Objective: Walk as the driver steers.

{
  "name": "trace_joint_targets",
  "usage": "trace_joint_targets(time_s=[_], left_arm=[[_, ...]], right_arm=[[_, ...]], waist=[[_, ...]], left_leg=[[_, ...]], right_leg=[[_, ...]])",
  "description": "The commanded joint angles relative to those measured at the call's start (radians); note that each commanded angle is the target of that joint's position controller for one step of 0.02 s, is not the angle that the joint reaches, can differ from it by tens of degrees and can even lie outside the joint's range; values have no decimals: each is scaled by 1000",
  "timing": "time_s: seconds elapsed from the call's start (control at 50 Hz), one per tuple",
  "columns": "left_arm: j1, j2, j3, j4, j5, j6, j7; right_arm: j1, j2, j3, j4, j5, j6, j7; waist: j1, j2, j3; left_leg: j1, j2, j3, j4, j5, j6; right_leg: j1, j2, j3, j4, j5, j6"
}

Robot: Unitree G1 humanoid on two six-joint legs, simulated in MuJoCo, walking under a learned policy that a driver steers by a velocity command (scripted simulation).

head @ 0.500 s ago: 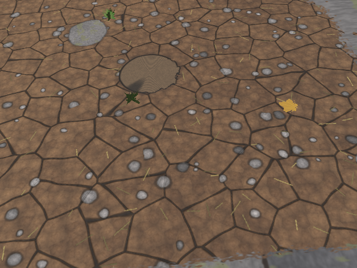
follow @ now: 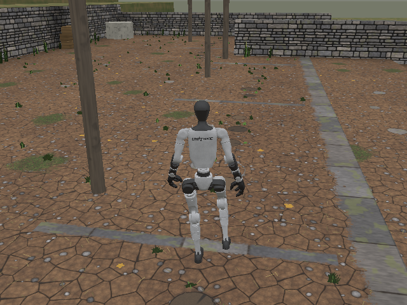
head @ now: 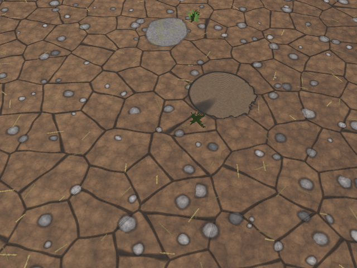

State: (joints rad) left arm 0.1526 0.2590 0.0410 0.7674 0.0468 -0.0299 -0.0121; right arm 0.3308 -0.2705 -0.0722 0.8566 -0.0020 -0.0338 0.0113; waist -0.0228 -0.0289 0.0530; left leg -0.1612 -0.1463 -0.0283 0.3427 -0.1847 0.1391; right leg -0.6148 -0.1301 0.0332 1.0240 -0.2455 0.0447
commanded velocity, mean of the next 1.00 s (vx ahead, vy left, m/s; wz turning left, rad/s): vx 0.50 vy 0.00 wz -0.17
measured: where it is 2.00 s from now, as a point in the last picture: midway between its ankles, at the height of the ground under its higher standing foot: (226, 152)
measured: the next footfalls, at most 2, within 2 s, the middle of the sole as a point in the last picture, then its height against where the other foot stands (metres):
right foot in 0.28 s outside the picture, level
left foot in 0.80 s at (160, 229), level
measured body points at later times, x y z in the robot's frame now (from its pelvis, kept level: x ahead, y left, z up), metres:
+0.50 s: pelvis +0.28 -0.06 +0.00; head +0.31 -0.07 +0.45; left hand +0.31 +0.22 -0.12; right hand +0.41 -0.31 -0.13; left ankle +0.27 +0.08 -0.67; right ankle +0.30 -0.12 -0.74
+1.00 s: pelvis +0.54 -0.01 +0.00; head +0.57 +0.00 +0.45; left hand +0.69 +0.24 -0.13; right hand +0.58 -0.30 -0.10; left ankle +0.57 +0.07 -0.74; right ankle +0.49 -0.13 -0.66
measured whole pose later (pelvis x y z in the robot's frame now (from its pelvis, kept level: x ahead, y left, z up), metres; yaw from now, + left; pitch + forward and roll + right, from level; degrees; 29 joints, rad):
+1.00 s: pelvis +0.54 -0.01 +0.00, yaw -15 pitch +1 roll +0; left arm 0.28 0.32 0.08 0.81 0.03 0.00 -0.04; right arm 0.25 -0.26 -0.03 0.77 -0.03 -0.08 -0.01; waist 0.01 -0.05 0.02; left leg -0.20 -0.02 0.09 0.37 -0.19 0.05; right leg -0.50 0.00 0.03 1.09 -0.31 -0.05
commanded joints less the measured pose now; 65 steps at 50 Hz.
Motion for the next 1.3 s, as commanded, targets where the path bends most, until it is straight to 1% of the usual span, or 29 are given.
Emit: trace_joint_targets(time_s=[0.02, 0.14, 0.18, 0.22, 0.24, 0.26, 0.28, 0.3, 0.32, 0.34, 0.36, 0.38, 0.44, 0.5, 0.56, 0.68, 0.74, 0.78, 0.8, 0.82, 0.84, 0.86, 0.88, 0.92, 1.0, 1.12, 1.22, 1.26, 1.3], left_arm=[[-37, 72, 15, -66, -1, 6, -2], [-201, 63, 0, -120, -11, -11, -15], [-224, 66, -3, -134, -14, -20, -18], [-167, 82, 2, -121, -16, -26, -18], [-106, 100, 11, -101, -18, -29, -12], [-2, 120, 22, -66, -19, -33, -3], [139, 142, 34, -24, -15, -41, 9], [306, 206, 48, -5, 1, -47, 21], [311, 302, 74, 20, 1, -37, 14], [223, 204, 56, 9, -36, -25, -2], [139, 147, 45, -9, -44, -23, -8], [112, 116, 36, -7, -36, -26, -12], [151, 107, 31, 37, -43, -42, -7], [201, 137, 43, 60, -51, -45, -1], [249, 139, 48, 73, -51, -37, 3], [333, 153, 60, 86, -39, -29, 8], [298, 171, 68, 68, -31, -24, 18], [245, 187, 73, 50, -35, -26, 16], [244, 159, 66, 42, -44, -34, 8], [270, 75, 45, 6, -69, -41, 6], [347, 74, 42, -16, -63, -32, 8], [322, 130, 50, 21, -32, -12, 14], [258, 125, 50, 21, -23, -8, 1], [213, 99, 48, 12, -11, 6, -17], [146, 81, 42, -22, -10, 31, -41], [-46, 54, 20, -89, -14, 30, -63], [-192, 45, 3, -148, -9, 25, -77], [-196, 51, 4, -156, -2, 24, -70], [-100, 68, 14, -130, 5, 18, -55]], right_arm=[[37, -148, -34, -55, 1, -21, -3], [140, -143, -30, -33, -6, -22, -13], [156, -141, -25, -25, -12, -24, -20], [127, -157, -25, -24, -15, -31, -26], [109, -168, -26, -24, -17, -35, -27], [100, -176, -26, -19, -20, -37, -26], [95, -167, -21, -16, -22, -38, -22], [110, -109, -4, -44, -22, -42, -21], [243, -49, 3, -49, 3, -42, -11], [176, -117, 0, -40, -39, -39, -16], [75, -124, -1, -58, -39, -42, -9], [14, -113, 6, -75, -38, -47, -5], [4, -84, 18, -90, -51, -25, 7], [-60, -69, 28, -113, -50, -12, 10], [-209, -60, 38, -163, -45, -9, 11], [-383, -53, 52, -223, -26, -21, 12], [-352, -79, 46, -227, -22, -34, 6], [-195, -110, 30, -180, -22, -47, -8], [-79, -161, 13, -156, -37, -62, -23], [58, -245, -7, -158, -60, -61, -40], [28, -286, -21, -152, -53, -40, -38], [-31, -186, -5, -160, -42, -30, -34], [-83, -110, 13, -169, -32, -31, -29], [-98, -75, 24, -154, -32, -42, -28], [-44, -88, 15, -115, -15, -73, -19], [14, -93, 8, -70, -17, -70, -15], [85, -126, -2, -27, -17, -58, -24], [109, -139, -3, -8, -19, -46, -29], [126, -168, -5, 13, -21, -32, -33]], waist=[[-1, 68, -11], [-71, 90, -9], [-76, 98, -4], [-40, 112, -4], [-11, 119, -20], [37, 108, -69], [105, 73, -149], [156, -28, -278], [71, -296, -323], [49, -110, -200], [38, -26, -88], [34, 16, -50], [-1, -46, -54], [5, -39, -47], [42, -36, -4], [105, -44, -20], [71, -57, -32], [-9, -35, -84], [-60, 39, -167], [-97, 185, -320], [-31, 341, -327], [-6, 168, -187], [-3, 80, -89], [18, 124, -32], [31, 128, -43], [3, 109, 2], [-35, 109, 37], [-30, 114, 25], [19, 138, -41]], left_leg=[[16, 252, -256, -151, 244, 125], [152, 260, -268, -92, 363, 93], [179, 281, -278, -70, 422, 79], [187, 305, -263, -53, 492, 49], [188, 302, -243, -5, 615, 30], [197, 280, -208, 118, 748, 15], [154, 233, -151, 308, 740, -4], [3, 180, -100, 606, 443, -23], [-332, -12, -18, 894, -291, -73], [-447, 68, -82, 944, -279, -58], [-460, 121, -68, 917, -179, -62], [-445, 151, -55, 870, -129, -70], [-371, 188, -29, 754, -106, -113], [-405, 198, 1, 669, -92, -155], [-456, 208, 17, 512, 16, -187], [-414, 165, 19, 301, 132, -189], [-293, 145, -2, 212, 69, -163], [-51, 115, 9, 113, 35, -131], [140, 207, -75, 73, -5, -93], [384, 469, -360, 23, -238, -31], [411, 603, -724, -94, -326, 53], [285, 568, -657, -88, -422, 54], [169, 508, -502, -108, -341, 34], [65, 428, -278, -145, -84, 1], [68, 405, -104, -175, 177, 9], [100, 373, 87, -194, 300, 2], [180, 401, 173, -160, 395, -20], [227, 411, 205, -83, 599, -30], [252, 418, 232, 104, 901, -34]], right_leg=[[-56, 18, -28, -116, 116, 20], [-63, 68, -38, -347, 235, -2], [-17, 85, -43, -405, 227, -27], [92, 101, -53, -469, 180, -70], [182, 127, -66, -489, 132, -92], [303, 161, -85, -520, 96, -117], [481, 149, -73, -562, 107, -148], [702, -65, 187, -571, -14, -206], [878, -267, 707, -717, -34, -359], [788, -226, 754, -769, -148, -344], [665, -186, 575, -765, -111, -326], [588, -131, 469, -776, 27, -307], [506, -35, 317, -798, 287, -281], [476, -15, 279, -828, 313, -306], [459, 9, 270, -858, 268, -294], [529, 16, 292, -769, 388, -257], [525, -1, 342, -697, 426, -224], [463, 40, 341, -559, 475, -187], [390, 106, 287, -366, 408, -160], [219, 191, 162, -85, 90, -128], [5, 265, 72, 70, -337, -122], [-48, 168, 80, 159, -253, -130], [-33, 141, 72, 146, -166, -124], [7, 95, 50, 98, -100, -104], [-31, 79, 31, 102, -3, -81], [-92, 68, -22, -111, 189, -63], [-20, 83, -118, -338, 179, -113], [43, 123, -151, -393, 89, -149], [196, 197, -174, -432, -13, -195]])
Keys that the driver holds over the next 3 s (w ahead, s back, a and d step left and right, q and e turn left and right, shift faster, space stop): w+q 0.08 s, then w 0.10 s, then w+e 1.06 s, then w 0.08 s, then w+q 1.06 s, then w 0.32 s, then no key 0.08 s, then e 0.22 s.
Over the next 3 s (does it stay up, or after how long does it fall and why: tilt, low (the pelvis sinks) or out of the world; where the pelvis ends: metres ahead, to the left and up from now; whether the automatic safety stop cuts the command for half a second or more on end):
stays up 1.51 -0.23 -0.01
